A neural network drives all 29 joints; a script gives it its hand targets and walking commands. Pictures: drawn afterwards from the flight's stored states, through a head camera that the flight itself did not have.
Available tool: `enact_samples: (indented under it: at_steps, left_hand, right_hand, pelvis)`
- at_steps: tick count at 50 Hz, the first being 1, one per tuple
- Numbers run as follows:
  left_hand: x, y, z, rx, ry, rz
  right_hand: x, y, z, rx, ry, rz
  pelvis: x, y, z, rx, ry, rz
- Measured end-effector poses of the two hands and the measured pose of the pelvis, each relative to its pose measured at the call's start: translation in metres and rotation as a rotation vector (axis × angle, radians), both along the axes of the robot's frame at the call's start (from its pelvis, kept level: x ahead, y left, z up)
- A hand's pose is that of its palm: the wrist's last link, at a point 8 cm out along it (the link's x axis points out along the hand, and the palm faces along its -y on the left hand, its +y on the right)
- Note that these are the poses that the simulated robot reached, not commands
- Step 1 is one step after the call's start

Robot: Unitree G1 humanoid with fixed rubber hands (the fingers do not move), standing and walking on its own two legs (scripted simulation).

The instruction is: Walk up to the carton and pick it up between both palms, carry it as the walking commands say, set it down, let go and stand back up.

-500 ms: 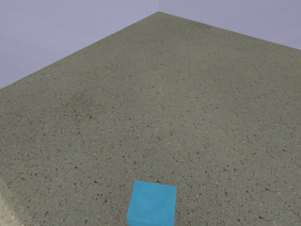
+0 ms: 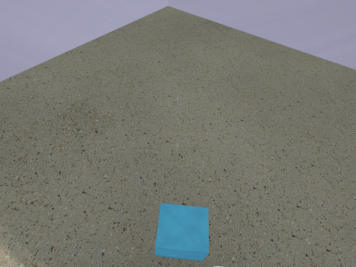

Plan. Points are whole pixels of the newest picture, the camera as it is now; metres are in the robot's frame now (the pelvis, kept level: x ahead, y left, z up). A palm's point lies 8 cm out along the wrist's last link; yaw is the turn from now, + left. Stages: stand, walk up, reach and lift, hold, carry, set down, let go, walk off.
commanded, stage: walk up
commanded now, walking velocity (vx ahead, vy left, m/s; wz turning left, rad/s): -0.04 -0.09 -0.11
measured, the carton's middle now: (181, 232) +0.42 -0.07 -0.69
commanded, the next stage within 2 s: stand in 1.56 s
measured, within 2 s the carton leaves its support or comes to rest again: neither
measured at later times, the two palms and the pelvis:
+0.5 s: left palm out of the picture -0.01 +0.19 -0.14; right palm out of the picture +0.04 -0.30 -0.13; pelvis -0.02 -0.06 +0.00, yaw -1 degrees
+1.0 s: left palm out of the picture -0.01 +0.18 -0.14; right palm out of the picture +0.02 -0.31 -0.14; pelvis -0.03 -0.06 +0.00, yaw -2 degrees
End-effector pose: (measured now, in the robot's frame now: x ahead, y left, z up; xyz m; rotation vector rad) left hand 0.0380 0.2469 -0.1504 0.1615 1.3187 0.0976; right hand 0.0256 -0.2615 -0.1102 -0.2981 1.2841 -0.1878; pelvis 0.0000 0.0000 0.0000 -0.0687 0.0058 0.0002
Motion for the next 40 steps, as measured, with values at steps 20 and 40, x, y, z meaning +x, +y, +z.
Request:
enact_samples:
  at_steps: [20,40]
  left_hand:
    - [-0.043,-0.035,0.002,0.070,0.078,0.022]
    - [-0.043,-0.068,0.013,0.065,0.004,0.009]
  right_hand:
    - [0.018,-0.017,-0.018,0.093,-0.094,0.002]
    - [0.008,-0.045,-0.026,0.099,-0.098,-0.009]
  pelvis:
    - [-0.014,-0.044,-0.004,0.058,-0.004,-0.006]
    - [-0.023,-0.060,-0.002,0.072,-0.020,-0.020]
